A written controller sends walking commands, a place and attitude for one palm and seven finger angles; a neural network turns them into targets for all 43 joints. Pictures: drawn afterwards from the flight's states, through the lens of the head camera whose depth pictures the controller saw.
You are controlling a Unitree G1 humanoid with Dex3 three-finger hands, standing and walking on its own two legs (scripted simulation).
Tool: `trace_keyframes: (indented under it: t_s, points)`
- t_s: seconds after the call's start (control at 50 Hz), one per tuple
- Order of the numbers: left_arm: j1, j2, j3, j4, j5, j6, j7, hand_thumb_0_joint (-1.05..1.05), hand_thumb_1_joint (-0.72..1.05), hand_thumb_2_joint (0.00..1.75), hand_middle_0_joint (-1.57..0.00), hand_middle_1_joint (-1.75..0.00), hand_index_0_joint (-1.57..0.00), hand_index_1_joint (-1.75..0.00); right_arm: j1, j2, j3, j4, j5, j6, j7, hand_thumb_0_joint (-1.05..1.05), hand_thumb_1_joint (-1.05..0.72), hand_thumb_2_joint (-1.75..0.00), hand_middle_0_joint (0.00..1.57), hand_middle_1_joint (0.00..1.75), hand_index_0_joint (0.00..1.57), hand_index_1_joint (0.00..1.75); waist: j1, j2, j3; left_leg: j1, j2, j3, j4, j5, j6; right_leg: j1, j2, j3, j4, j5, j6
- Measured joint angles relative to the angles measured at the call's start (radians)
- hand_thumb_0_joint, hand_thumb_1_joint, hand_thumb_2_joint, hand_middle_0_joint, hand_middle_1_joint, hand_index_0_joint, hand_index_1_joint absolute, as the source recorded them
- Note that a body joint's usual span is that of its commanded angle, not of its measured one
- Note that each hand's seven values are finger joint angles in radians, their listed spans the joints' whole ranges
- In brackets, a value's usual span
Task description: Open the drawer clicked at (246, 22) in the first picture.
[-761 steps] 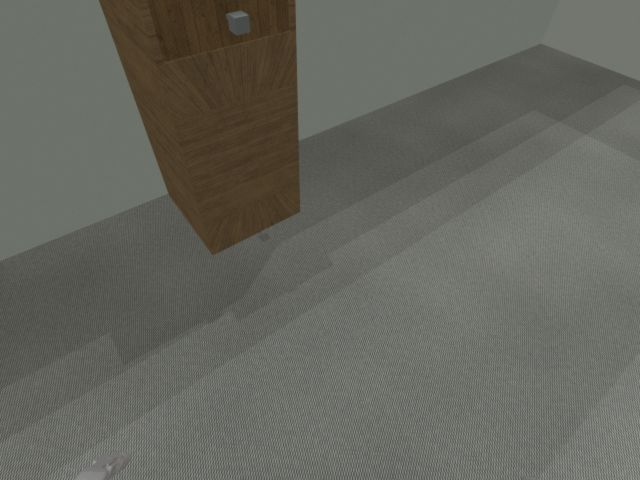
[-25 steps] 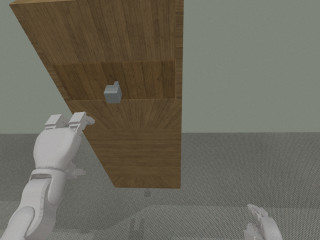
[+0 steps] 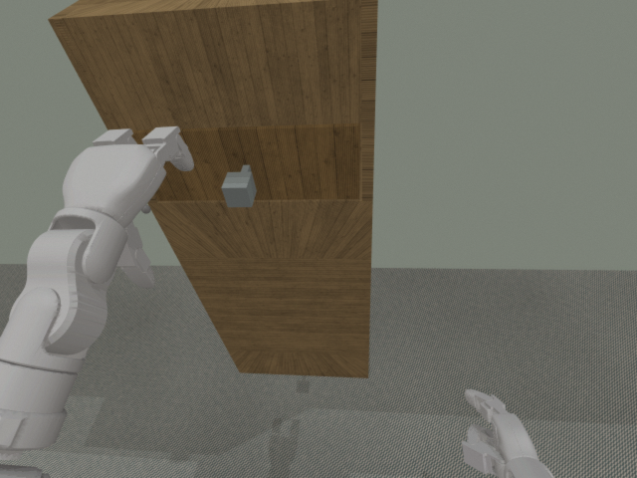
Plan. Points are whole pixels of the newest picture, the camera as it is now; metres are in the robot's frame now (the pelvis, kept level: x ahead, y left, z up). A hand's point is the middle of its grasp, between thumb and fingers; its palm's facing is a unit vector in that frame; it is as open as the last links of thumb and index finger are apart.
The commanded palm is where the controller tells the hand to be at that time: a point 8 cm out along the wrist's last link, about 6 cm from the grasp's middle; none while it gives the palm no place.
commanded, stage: raise the hand with hooked fingers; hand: left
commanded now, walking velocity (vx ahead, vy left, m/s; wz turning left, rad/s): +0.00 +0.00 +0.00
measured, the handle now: (242, 181) +0.52 +0.22 +0.08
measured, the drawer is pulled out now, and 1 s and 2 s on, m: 0.00 0.00 0.00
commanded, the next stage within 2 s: move the hooked fingers above the handle in 0.42 s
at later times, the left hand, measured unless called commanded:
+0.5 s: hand (154, 220) +0.32 +0.23 +0.20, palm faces +0.15 -0.04 -0.99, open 13.9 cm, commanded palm +0.27 +0.22 +0.25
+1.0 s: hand (193, 212) +0.36 +0.22 +0.17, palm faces +0.03 -0.02 -1.00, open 13.8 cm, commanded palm +0.34 +0.23 +0.24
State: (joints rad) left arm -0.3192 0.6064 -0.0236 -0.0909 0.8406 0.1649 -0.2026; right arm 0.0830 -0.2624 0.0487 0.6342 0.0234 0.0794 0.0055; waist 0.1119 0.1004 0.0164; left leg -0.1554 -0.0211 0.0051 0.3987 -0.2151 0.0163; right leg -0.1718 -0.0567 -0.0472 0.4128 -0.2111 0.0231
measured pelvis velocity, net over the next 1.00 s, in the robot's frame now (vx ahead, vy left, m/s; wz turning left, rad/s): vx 0.00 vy -0.01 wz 0.00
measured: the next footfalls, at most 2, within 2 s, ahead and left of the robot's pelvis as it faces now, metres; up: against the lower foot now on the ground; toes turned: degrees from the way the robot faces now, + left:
none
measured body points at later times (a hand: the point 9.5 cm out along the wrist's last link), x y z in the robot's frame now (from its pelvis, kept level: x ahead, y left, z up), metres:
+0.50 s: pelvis -0.01 -0.02 +0.00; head -0.01 -0.08 +0.44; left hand +0.30 +0.23 +0.25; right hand +0.21 -0.23 -0.11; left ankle +0.00 +0.11 -0.74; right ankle +0.01 -0.14 -0.74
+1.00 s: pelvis +0.00 -0.01 +0.00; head +0.01 -0.05 +0.45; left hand +0.35 +0.21 +0.22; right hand +0.18 -0.24 -0.12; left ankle +0.00 +0.11 -0.74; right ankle +0.01 -0.14 -0.74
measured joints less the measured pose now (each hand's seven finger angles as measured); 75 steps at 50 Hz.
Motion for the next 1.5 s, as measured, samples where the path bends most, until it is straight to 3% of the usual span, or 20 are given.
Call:
trace_keyframes:
  t_s: [0.1,0.18,0.32,0.42,0.52,0.62,0.72,0.82,0.92,1.02,1.12,1.24,1.3,1.36,1.44,1.5]
  points:
    - [0.027,-0.001,0.029,0.021,-0.022,-0.001,-0.029,0.00,-0.49,0.30,-0.31,-1.20,-0.32,-1.20,0.019,-0.020,-0.010,-0.005,0.006,0.007,0.006,0.01,-0.91,-0.90,0.20,0.30,0.21,0.30,-0.019,0.008,0.000,-0.011,0.008,0.009,-0.003,0.004,-0.006,-0.021,0.008,0.009,0.007,0.003,-0.005]
    - [0.082,-0.012,0.030,-0.009,-0.028,-0.035,-0.031,0.00,-0.49,0.30,-0.31,-1.20,-0.32,-1.20,0.037,-0.032,-0.023,-0.012,0.002,-0.005,0.007,0.01,-0.91,-0.90,0.20,0.30,0.20,0.30,-0.028,0.007,0.005,-0.017,0.014,0.011,0.001,0.004,-0.010,-0.031,0.014,0.011,0.018,-0.001,-0.011]
    - [0.110,-0.013,0.035,-0.067,-0.045,-0.111,0.059,0.00,-0.49,0.30,-0.32,-1.20,-0.33,-1.20,0.045,-0.033,-0.041,0.015,0.002,-0.030,0.003,0.01,-0.91,-0.90,0.20,0.30,0.20,0.30,-0.017,0.011,-0.005,-0.015,0.021,0.003,0.008,0.001,-0.020,-0.027,0.021,0.003,0.026,-0.007,-0.019]
    - [0.037,-0.011,0.056,0.029,-0.041,-0.032,0.085,0.00,-0.50,0.30,-0.32,-1.20,-0.32,-1.20,0.015,-0.028,-0.031,0.022,0.017,-0.019,0.003,0.01,-0.91,-0.90,0.20,0.30,0.20,0.30,-0.010,0.019,-0.007,-0.019,0.024,-0.001,0.005,0.010,-0.026,-0.034,0.023,0.000,0.031,-0.003,-0.025]
    - [0.038,-0.026,0.021,0.049,-0.020,0.037,0.021,0.00,-0.49,0.30,-0.31,-1.20,-0.32,-1.20,-0.004,-0.027,-0.018,-0.004,0.019,-0.009,-0.001,0.01,-0.91,-0.90,0.20,0.30,0.20,0.30,-0.013,0.027,-0.010,-0.023,0.022,-0.002,0.006,0.015,-0.025,-0.041,0.021,-0.001,0.039,-0.003,-0.025]
    - [0.080,-0.034,-0.030,0.014,-0.017,-0.048,-0.014,0.00,-0.49,0.30,-0.31,-1.20,-0.32,-1.20,-0.010,-0.019,-0.009,-0.012,0.007,-0.020,-0.017,0.01,-0.91,-0.90,0.20,0.30,0.20,0.30,-0.017,0.021,-0.014,-0.016,0.021,-0.004,0.013,0.008,-0.024,-0.032,0.020,-0.003,0.045,-0.010,-0.024]
    - [0.024,-0.015,-0.011,0.092,-0.025,-0.128,0.032,0.00,-0.50,0.30,-0.32,-1.20,-0.33,-1.20,-0.004,-0.005,-0.009,0.004,0.008,-0.030,-0.028,0.01,-0.91,-0.90,0.20,0.30,0.20,0.30,-0.019,-0.001,-0.005,-0.017,0.026,-0.011,0.018,0.006,-0.028,-0.024,0.025,-0.010,0.035,-0.006,-0.027]
    - [-0.085,-0.009,0.012,0.214,0.000,-0.090,0.075,0.00,-0.50,0.30,-0.32,-1.20,-0.33,-1.20,0.018,-0.009,-0.016,0.021,0.014,-0.023,-0.027,0.01,-0.91,-0.90,0.20,0.30,0.20,0.30,-0.020,-0.009,-0.003,-0.037,0.024,-0.016,0.015,0.012,-0.027,-0.037,0.024,-0.016,0.022,0.004,-0.026]
    - [-0.142,-0.021,-0.035,0.277,0.034,-0.042,0.041,0.00,-0.49,0.30,-0.31,-1.20,-0.32,-1.20,0.047,-0.023,-0.024,0.023,0.016,-0.009,-0.026,0.01,-0.91,-0.90,0.20,0.30,0.20,0.30,-0.031,-0.003,-0.007,-0.055,0.015,-0.014,0.010,0.015,-0.017,-0.055,0.014,-0.013,0.017,0.007,-0.018]
    - [-0.115,-0.047,-0.070,0.241,0.023,-0.106,0.017,0.00,-0.49,0.30,-0.31,-1.20,-0.32,-1.20,0.068,-0.023,-0.029,0.017,0.011,-0.006,-0.027,0.01,-0.91,-0.90,0.20,0.30,0.20,0.30,-0.050,0.000,-0.016,-0.051,0.008,0.002,0.005,0.007,-0.007,-0.058,0.008,0.003,0.015,0.002,-0.009]
    - [-0.130,-0.054,-0.038,0.278,0.010,-0.162,0.070,0.00,-0.49,0.30,-0.32,-1.20,-0.32,-1.20,0.074,-0.010,-0.030,0.023,0.012,-0.001,-0.024,0.01,-0.91,-0.90,0.20,0.30,0.20,0.30,-0.063,-0.010,-0.016,-0.050,0.009,0.016,0.001,-0.001,-0.005,-0.064,0.009,0.018,0.014,-0.001,-0.006]
    - [-0.184,-0.035,0.003,0.339,0.046,-0.085,0.131,0.00,-0.49,0.30,-0.32,-1.20,-0.32,-1.20,0.084,-0.009,-0.038,0.029,0.017,0.013,-0.007,0.01,-0.91,-0.90,0.20,0.30,0.20,0.30,-0.051,-0.015,-0.023,-0.073,0.010,0.019,0.002,-0.004,-0.005,-0.086,0.011,0.020,0.013,-0.003,-0.006]
    - [-0.210,-0.040,-0.033,0.362,0.058,-0.024,0.110,0.00,-0.49,0.30,-0.31,-1.20,-0.32,-1.20,0.088,-0.019,-0.042,0.028,0.022,0.023,-0.004,0.01,-0.91,-0.90,0.20,0.30,0.20,0.30,-0.043,-0.009,-0.029,-0.084,0.006,0.010,0.006,-0.007,-0.003,-0.092,0.006,0.011,0.015,-0.008,-0.004]
    - [-0.219,-0.053,-0.084,0.372,0.062,-0.008,0.070,0.00,-0.49,0.30,-0.31,-1.20,-0.32,-1.20,0.084,-0.024,-0.041,0.023,0.025,0.028,-0.012,0.01,-0.91,-0.90,0.20,0.30,0.20,0.30,-0.043,-0.006,-0.035,-0.089,0.003,0.002,0.011,-0.011,-0.001,-0.092,0.003,0.004,0.017,-0.014,-0.003]
    - [-0.226,-0.069,-0.127,0.384,0.056,-0.061,0.039,0.00,-0.49,0.30,-0.31,-1.20,-0.32,-1.20,0.070,-0.018,-0.038,0.013,0.023,0.022,-0.027,0.01,-0.91,-0.90,0.20,0.30,0.20,0.30,-0.055,-0.013,-0.038,-0.089,0.002,-0.001,0.018,-0.021,-0.001,-0.092,0.002,0.001,0.024,-0.025,-0.003]
    - [-0.237,-0.078,-0.123,0.393,0.051,-0.123,0.057,0.00,-0.49,0.30,-0.32,-1.20,-0.32,-1.20,0.064,-0.009,-0.037,0.004,0.019,0.014,-0.034,0.01,-0.91,-0.90,0.20,0.30,0.20,0.30,-0.065,-0.020,-0.041,-0.091,0.006,0.001,0.025,-0.029,-0.004,-0.095,0.006,0.003,0.031,-0.032,-0.005]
